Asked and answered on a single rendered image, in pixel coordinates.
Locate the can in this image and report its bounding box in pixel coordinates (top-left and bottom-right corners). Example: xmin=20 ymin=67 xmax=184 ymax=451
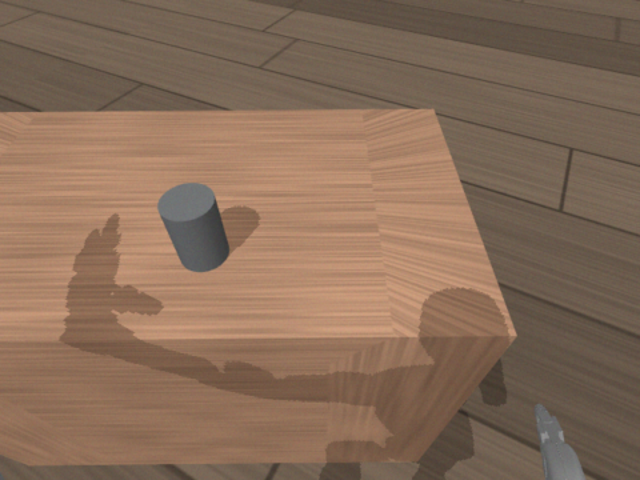
xmin=158 ymin=183 xmax=229 ymax=272

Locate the right robot hand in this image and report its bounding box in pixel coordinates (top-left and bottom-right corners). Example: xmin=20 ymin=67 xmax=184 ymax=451
xmin=534 ymin=403 xmax=586 ymax=480

